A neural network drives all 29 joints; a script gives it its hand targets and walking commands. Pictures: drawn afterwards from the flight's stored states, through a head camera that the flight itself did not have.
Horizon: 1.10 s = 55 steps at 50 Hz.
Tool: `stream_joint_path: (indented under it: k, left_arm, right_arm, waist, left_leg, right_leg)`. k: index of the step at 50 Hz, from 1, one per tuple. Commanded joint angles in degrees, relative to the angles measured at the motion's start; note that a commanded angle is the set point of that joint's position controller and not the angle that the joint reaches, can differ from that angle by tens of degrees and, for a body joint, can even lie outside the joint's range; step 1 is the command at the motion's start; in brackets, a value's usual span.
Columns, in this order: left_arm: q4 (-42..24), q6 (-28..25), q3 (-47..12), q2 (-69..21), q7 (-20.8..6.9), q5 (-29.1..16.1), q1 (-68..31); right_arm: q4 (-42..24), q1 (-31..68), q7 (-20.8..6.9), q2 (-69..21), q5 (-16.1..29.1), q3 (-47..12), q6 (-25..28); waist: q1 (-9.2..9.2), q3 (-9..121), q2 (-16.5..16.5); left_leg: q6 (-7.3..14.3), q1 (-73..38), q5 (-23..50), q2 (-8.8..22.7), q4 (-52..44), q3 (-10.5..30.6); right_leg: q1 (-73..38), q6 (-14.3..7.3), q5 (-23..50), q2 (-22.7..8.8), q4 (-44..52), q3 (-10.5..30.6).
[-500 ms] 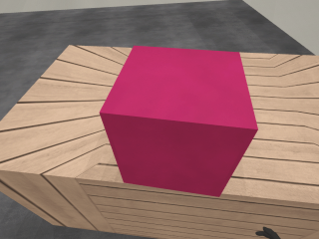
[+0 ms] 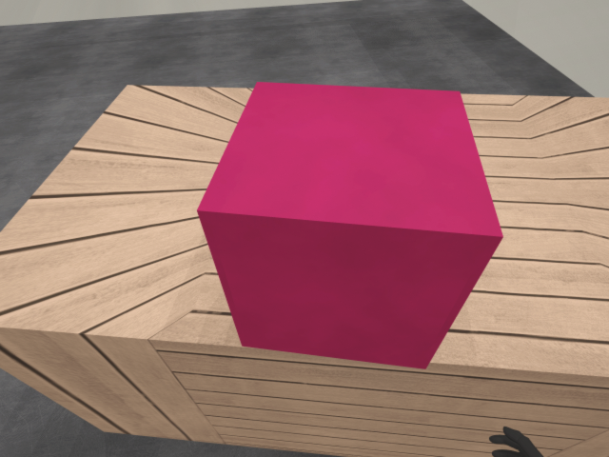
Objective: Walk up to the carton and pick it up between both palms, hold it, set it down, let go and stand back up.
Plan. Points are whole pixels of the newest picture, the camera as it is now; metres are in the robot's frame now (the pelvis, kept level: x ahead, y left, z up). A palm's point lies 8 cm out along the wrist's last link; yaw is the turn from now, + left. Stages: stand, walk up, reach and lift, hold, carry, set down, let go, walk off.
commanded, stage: walk up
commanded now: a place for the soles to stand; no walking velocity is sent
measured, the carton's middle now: (342, 228) +0.40 -0.04 +0.09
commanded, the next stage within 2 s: reach and lift in 1.10 s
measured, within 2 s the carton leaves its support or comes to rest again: neither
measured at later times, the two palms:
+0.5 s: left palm out of the picture +0.07 +0.29 -0.10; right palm out of the picture +0.11 -0.29 -0.09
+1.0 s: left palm out of the picture +0.07 +0.30 -0.11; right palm out of the picture +0.11 -0.28 -0.09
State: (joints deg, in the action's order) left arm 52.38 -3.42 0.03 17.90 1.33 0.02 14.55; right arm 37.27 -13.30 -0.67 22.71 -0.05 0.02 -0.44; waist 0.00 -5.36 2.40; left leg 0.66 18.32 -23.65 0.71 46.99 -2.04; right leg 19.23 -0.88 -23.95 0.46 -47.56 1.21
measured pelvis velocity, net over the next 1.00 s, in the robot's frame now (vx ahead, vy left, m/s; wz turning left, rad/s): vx -0.01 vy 0.01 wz -0.05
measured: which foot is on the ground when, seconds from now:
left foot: down 0.00-1.00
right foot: down 0.00-1.00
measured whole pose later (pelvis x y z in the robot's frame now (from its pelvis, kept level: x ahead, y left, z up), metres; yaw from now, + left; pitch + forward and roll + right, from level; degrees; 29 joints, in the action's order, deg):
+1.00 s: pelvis -0.01 +0.01 +0.00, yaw -3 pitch -5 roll +0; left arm 52.2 -3.7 0.0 18.6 1.7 0.0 13.6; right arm 37.3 -12.6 -0.9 22.6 -0.1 0.0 -0.1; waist 0.0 -7.0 1.6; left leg 2.0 19.0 -24.9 1.2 48.5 -4.8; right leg 20.1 -0.9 -25.4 0.5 -49.7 1.8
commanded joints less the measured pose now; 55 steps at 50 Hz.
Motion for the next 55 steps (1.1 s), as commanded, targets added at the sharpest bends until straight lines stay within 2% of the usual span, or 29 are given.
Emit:
stream_joint_path:
  k: [1, 3, 4, 5, 6, 7, 9, 12, 14, 16, 18, 19, 20, 21, 22, 24, 27, 30, 32, 35, 36, 38, 40, 44, 46, 48, 51, 53, 55]
  left_arm:
    - [-5.3, -0.78, 4.54, 16.33, 0.67, 0.12, 0.39]
    - [-3.56, -1.71, 4.92, 16.8, 0.32, 0.75, 4.17]
    - [-3.53, -2.32, 5.36, 18.25, 0.49, 1.01, 4.96]
    - [-3.43, -2.95, 5.97, 20.96, 0.74, 1.52, 4.96]
    - [-3.76, -2.91, 6.43, 23.51, 0.81, 1.54, 4.4]
    - [-4.03, -2.73, 6.52, 24.25, 0.83, 1.58, 3.21]
    - [-4.55, -2.46, 6.11, 22.86, 0.97, 1.56, 1.2]
    - [-6.13, -1.82, 4.92, 19.4, 0.94, 0.82, -4.7]
    - [-6.61, -1.46, 3.8, 16.07, 0.85, 0.16, -5.11]
    - [-5.53, -0.78, 4.2, 16.46, 0.98, 0.05, -1.44]
    - [-4.56, -1.16, 4.55, 16.42, 0.72, 0.3, 1.52]
    - [-3.79, -1.77, 4.7, 16.65, 0.54, 0.51, 3.89]
    - [-3.21, -2.47, 5.04, 17.82, 0.72, 0.72, 5.28]
    - [-3.26, -3.18, 5.76, 20.89, 1.04, 1.21, 5.97]
    - [-3.77, -3.18, 6.48, 23.61, 1.12, 1.37, 4.43]
    - [-4.3, -2.81, 6.38, 24.38, 1.17, 1.55, 3.06]
    - [-5.53, -2.1, 5.66, 21.68, 1.34, 1.03, -2.58]
    - [-6.89, -1.75, 4.14, 17.06, 1.19, 0.23, -5.59]
    - [-5.76, -0.89, 4.36, 16.79, 1.27, 0.07, -2.08]
    - [-4.19, -1.49, 4.78, 17.07, 0.74, 0.53, 2.7]
    - [-3.62, -2.27, 5.0, 17.66, 0.82, 0.76, 4.42]
    - [-3.44, -3.15, 6.39, 23.34, 1.3, 1.45, 4.94]
    - [-3.91, -2.89, 6.25, 24.3, 1.3, 1.46, 3.1]
    - [-5.96, -1.87, 5.19, 20.82, 1.38, 1.04, -4.28]
    - [-6.54, -1.61, 4.14, 17.35, 1.27, 0.46, -5.93]
    - [-5.65, -0.88, 4.28, 16.68, 1.36, 0.15, -2.57]
    - [-4.45, -1.32, 4.67, 16.97, 0.82, 0.47, 2.14]
    - [-3.13, -2.5, 5.31, 18.36, 0.92, 0.75, 5.08]
    - [-3.68, -3.23, 6.8, 24.01, 1.45, 1.7, 4.8]
  right_arm:
    - [0.12, 3.37, 0.42, 15.59, -1.42, 6.98, 2.78]
    - [-1.06, 6.9, 0.35, 14.46, -1.39, 6.38, 2.24]
    - [-1.5, 6.86, 0.39, 12.82, -1.14, 5.89, 2.05]
    - [-1.5, 6.57, 0.46, 10.92, -0.71, 5.83, 1.5]
    - [-1.63, 5.81, 0.69, 10.49, -0.73, 5.77, 1.02]
    - [-1.47, 4.7, 0.8, 11.89, -0.54, 6.08, 0.71]
    - [-0.9, 3.97, 0.53, 11.33, -0.75, 6.26, 0.97]
    - [1.45, 0.14, 0.37, 11.56, -1.07, 6.69, 2.51]
    - [1.77, -2.36, 0.62, 14.72, -1.14, 7.22, 2.97]
    - [0.67, 1.17, 0.46, 15.72, -0.95, 7.0, 2.92]
    - [-0.28, 4.1, 0.49, 15.26, -1.34, 6.83, 2.57]
    - [-0.96, 6.38, 0.42, 14.83, -1.18, 6.52, 2.29]
    - [-1.31, 6.79, 0.41, 13.19, -0.94, 6.01, 2.06]
    - [-1.84, 6.48, 0.45, 11.24, -0.43, 5.96, 1.61]
    - [-1.92, 5.27, 0.73, 10.0, -0.28, 5.53, 1.03]
    - [-1.45, 4.98, 0.83, 11.89, -0.39, 6.0, 0.55]
    - [0.54, 1.75, 0.46, 10.97, -0.65, 6.49, 1.8]
    - [1.72, -2.13, 0.69, 14.93, -1.1, 7.46, 2.79]
    - [0.47, 1.66, 0.41, 15.26, -0.71, 6.84, 2.81]
    - [-0.71, 5.68, 0.46, 14.98, -1.13, 6.64, 2.24]
    - [-0.79, 6.73, 0.36, 13.71, -0.87, 6.14, 2.01]
    - [-1.84, 6.73, 0.61, 10.27, -0.33, 5.74, 1.0]
    - [-1.34, 5.37, 0.74, 11.89, -0.29, 6.1, 0.45]
    - [1.29, 1.46, 0.34, 11.67, -0.81, 6.79, 2.06]
    - [1.97, -1.52, 0.48, 14.56, -1.25, 7.43, 2.68]
    - [0.93, 0.81, 0.37, 15.29, -1.02, 7.14, 2.78]
    - [-0.75, 5.67, 0.43, 15.35, -1.15, 6.91, 2.48]
    - [-1.27, 7.54, 0.43, 13.35, -0.71, 6.1, 2.04]
    - [-2.06, 6.22, 0.55, 9.9, -0.22, 5.52, 1.0]
  waist:
    - [-0.71, 0.65, 3.74]
    - [-3.05, 0.21, 3.53]
    - [-2.92, 1.28, -0.6]
    - [-2.13, 0.44, -6.59]
    - [-1.38, -0.15, -8.75]
    - [-1.11, -0.2, -7.91]
    - [-0.36, -0.9, -9.02]
    - [2.59, 1.03, -6.99]
    - [2.8, 3.1, 0.07]
    - [0.52, 2.06, 3.42]
    - [-1.21, 1.13, 4.17]
    - [-2.85, 0.75, 3.98]
    - [-3.04, 1.1, 0.09]
    - [-2.27, 2.15, -6.0]
    - [-1.46, 1.43, -9.2]
    - [-1.03, 0.08, -9.26]
    - [1.68, 0.39, -8.14]
    - [3.46, 4.92, -1.21]
    - [0.85, 3.13, 2.41]
    - [-1.83, 1.97, 3.71]
    - [-2.9, 1.81, 1.84]
    - [-1.67, 1.46, -8.45]
    - [-1.12, 0.8, -9.06]
    - [2.39, 0.79, -8.5]
    - [3.47, 2.86, -0.55]
    - [1.35, 2.58, 3.41]
    - [-1.5, 1.17, 4.03]
    - [-3.15, 1.9, 0.25]
    - [-1.6, 2.76, -9.73]
  left_leg:
    - [16.11, 0.63, 10.83, 20.16, -21.75, 21.27]
    - [10.48, 5.74, 6.8, 14.36, -17.0, 14.57]
    - [6.71, 7.96, 9.47, 9.45, -10.01, 9.43]
    - [2.76, 10.45, 6.83, 3.17, -0.22, 3.66]
    - [1.41, 11.04, -4.29, 0.51, 4.1, 2.65]
    - [1.81, 10.28, -13.12, 0.86, 5.05, 4.22]
    - [2.13, 7.96, -11.67, 1.12, 1.12, 4.43]
    - [3.82, -6.69, 8.3, 3.1, -9.19, 6.06]
    - [9.46, -10.14, 10.98, 11.56, -16.57, 16.45]
    - [16.31, -3.09, 14.56, 20.68, -21.43, 22.57]
    - [14.72, -0.13, 14.76, 18.93, -19.44, 18.35]
    - [11.34, 2.99, 13.94, 15.43, -16.36, 14.1]
    - [7.37, 5.84, 16.01, 10.67, -9.78, 9.05]
    - [3.31, 9.01, 12.95, 4.51, 0.81, 3.87]
    - [1.28, 11.2, -1.21, 1.27, 4.97, 2.52]
    - [2.05, 10.63, -15.12, 0.91, 5.65, 4.91]
    - [2.62, 0.27, 1.69, 1.63, -5.44, 3.71]
    - [8.42, -12.91, 14.0, 10.3, -14.19, 13.78]
    - [16.12, -4.22, 15.86, 20.53, -20.1, 20.95]
    - [12.48, 1.35, 13.68, 17.09, -16.86, 15.25]
    - [8.28, 4.29, 15.01, 12.32, -11.56, 10.08]
    - [1.3, 10.7, 2.29, 1.9, 4.89, 2.15]
    - [1.82, 9.74, -15.23, 1.12, 5.38, 4.83]
    - [3.18, -4.04, 5.67, 2.22, -7.41, 5.0]
    - [7.69, -12.09, 9.71, 9.96, -15.0, 12.96]
    - [15.79, -4.86, 13.43, 20.92, -21.91, 21.92]
    - [14.09, 0.24, 12.66, 19.45, -19.67, 17.72]
    - [7.14, 6.09, 15.21, 11.24, -9.84, 8.3]
    - [1.12, 11.95, -0.8, 1.81, 5.54, 2.26]
  right_leg:
    - [5.1, -1.56, -10.5, 0.98, -4.42, -0.79]
    - [-2.43, -3.11, -1.11, -0.16, 8.88, 1.38]
    - [-5.21, -4.77, 9.11, -2.83, 14.24, 8.51]
    - [-4.49, -7.8, 12.88, -8.97, 19.13, 22.39]
    - [-2.76, -12.14, 13.66, -14.71, 21.94, 32.08]
    - [-1.56, -13.99, 12.92, -16.47, 22.07, 33.33]
    - [0.4, -13.25, 14.27, -15.11, 21.11, 31.57]
    - [10.33, -7.49, 18.18, -8.81, 14.15, 19.95]
    - [13.41, -2.69, 14.77, -1.1, 0.39, 6.75]
    - [7.98, -1.15, -8.59, 1.5, -7.8, -1.26]
    - [4.23, -1.9, -9.11, 0.15, -0.82, -0.62]
    - [-0.57, -2.67, -0.85, -0.48, 7.32, 0.32]
    - [-4.33, -4.02, 11.91, -2.17, 12.86, 6.43]
    - [-5.84, -6.89, 18.39, -8.43, 17.52, 20.2]
    - [-4.93, -11.39, 20.87, -14.59, 20.36, 31.78]
    - [-2.34, -14.72, 18.38, -16.8, 20.97, 33.9]
    - [4.31, -10.61, 20.9, -12.24, 16.95, 25.91]
    - [13.31, -3.16, 20.67, -2.47, 1.68, 8.86]
    - [7.77, -0.92, -6.65, 1.81, -7.23, -1.18]
    - [0.68, -2.5, -4.85, -0.37, 4.96, 0.14]
    - [-3.64, -3.56, 8.55, -1.74, 11.69, 4.74]
    - [-4.34, -10.44, 19.94, -13.2, 19.27, 29.84]
    - [-2.29, -14.92, 18.3, -16.71, 20.34, 33.9]
    - [8.27, -8.85, 18.62, -10.09, 15.06, 22.71]
    - [15.36, -3.41, 17.13, -3.11, 3.22, 10.03]
    - [10.17, -1.01, -8.49, 1.52, -8.37, -0.91]
    - [4.05, -2.03, -8.38, -0.7, -0.6, -0.86]
    - [-4.95, -3.88, 12.6, -2.49, 11.68, 5.6]
    - [-5.83, -11.03, 19.28, -14.41, 20.08, 32.18]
